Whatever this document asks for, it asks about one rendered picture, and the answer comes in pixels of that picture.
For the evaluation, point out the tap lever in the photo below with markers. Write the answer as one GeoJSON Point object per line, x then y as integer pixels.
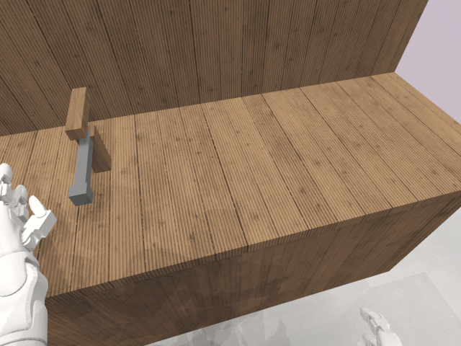
{"type": "Point", "coordinates": [80, 193]}

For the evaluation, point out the robot left hand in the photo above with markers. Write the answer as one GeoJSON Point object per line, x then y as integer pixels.
{"type": "Point", "coordinates": [18, 233]}

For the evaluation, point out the counter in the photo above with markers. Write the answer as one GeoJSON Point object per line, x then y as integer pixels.
{"type": "Point", "coordinates": [247, 153]}

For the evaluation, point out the robot right hand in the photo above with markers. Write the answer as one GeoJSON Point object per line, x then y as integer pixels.
{"type": "Point", "coordinates": [380, 328]}

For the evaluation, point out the left robot forearm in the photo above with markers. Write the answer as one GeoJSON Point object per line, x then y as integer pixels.
{"type": "Point", "coordinates": [23, 315]}

